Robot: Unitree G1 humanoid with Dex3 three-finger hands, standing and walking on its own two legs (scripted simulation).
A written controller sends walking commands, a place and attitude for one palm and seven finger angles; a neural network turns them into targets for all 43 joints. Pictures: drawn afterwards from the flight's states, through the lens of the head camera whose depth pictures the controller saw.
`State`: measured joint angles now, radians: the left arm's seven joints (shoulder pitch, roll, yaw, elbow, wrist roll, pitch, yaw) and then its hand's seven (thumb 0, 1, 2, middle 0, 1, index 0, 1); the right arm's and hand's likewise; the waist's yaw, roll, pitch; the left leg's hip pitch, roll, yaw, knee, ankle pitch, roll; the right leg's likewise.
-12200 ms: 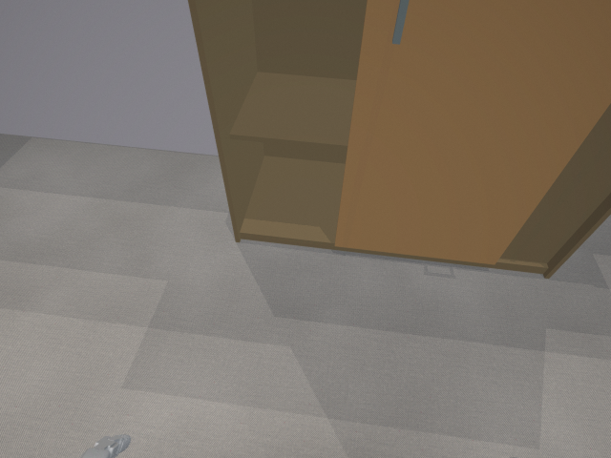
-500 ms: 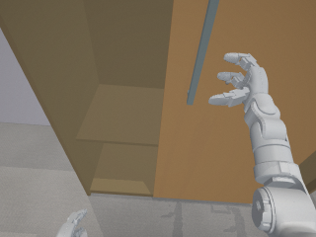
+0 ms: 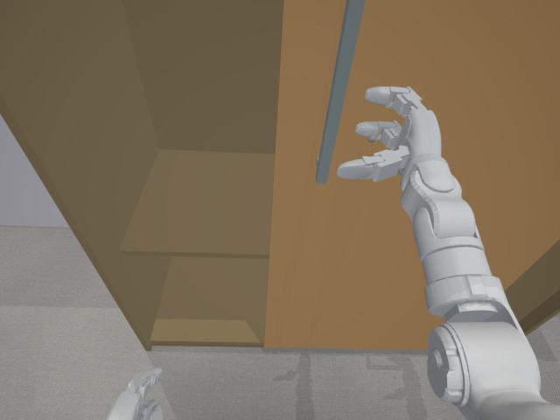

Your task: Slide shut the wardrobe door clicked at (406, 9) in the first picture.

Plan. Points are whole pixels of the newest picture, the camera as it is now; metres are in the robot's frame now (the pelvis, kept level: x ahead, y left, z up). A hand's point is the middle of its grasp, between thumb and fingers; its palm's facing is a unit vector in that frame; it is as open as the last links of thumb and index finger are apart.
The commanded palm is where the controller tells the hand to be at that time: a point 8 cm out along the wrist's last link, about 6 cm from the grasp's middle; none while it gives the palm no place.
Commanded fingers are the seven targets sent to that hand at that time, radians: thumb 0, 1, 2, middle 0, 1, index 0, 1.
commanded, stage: feel for the door with the fingertips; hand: right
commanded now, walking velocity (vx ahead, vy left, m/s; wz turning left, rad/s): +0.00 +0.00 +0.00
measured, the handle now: (337, 81) +0.48 -0.04 +0.27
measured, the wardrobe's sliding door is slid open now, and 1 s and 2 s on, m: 0.40 0.40 0.40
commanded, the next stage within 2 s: slide the fingers in behind the handle in 0.04 s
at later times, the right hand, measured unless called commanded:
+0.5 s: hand (351, 137) +0.43 -0.06 +0.22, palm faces -0.06 +1.00 +0.04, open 13.9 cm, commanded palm +0.39 -0.12 +0.21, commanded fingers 0.00 0.50 -0.30 0.30 1.20 0.30 1.20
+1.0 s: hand (347, 144) +0.40 -0.05 +0.22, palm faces -0.04 +1.00 +0.00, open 14.0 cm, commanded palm +0.38 -0.11 +0.21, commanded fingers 0.00 0.50 -0.30 0.30 1.20 0.30 1.20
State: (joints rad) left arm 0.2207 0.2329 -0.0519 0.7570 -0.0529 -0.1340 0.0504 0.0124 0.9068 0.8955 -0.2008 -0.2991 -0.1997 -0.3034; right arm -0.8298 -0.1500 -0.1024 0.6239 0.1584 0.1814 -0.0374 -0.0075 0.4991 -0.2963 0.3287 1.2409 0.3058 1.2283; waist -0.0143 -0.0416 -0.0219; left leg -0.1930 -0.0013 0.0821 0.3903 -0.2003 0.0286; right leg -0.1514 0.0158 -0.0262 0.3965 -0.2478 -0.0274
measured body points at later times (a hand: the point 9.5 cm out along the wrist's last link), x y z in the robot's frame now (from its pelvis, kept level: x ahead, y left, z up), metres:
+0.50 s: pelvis +0.00 -0.01 +0.00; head -0.01 +0.01 +0.45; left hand +0.12 +0.23 -0.11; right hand +0.43 -0.12 +0.22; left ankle +0.00 +0.10 -0.74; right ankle -0.02 -0.10 -0.74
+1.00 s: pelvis +0.00 +0.01 +0.00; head -0.03 +0.03 +0.45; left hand +0.17 +0.23 -0.09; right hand +0.40 -0.11 +0.23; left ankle +0.00 +0.10 -0.74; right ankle -0.02 -0.10 -0.74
